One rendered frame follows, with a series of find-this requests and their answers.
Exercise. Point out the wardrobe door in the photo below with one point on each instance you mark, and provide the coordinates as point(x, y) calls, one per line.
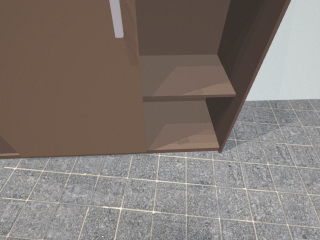
point(5, 147)
point(68, 86)

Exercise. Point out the handle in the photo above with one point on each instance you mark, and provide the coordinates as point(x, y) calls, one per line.
point(116, 18)

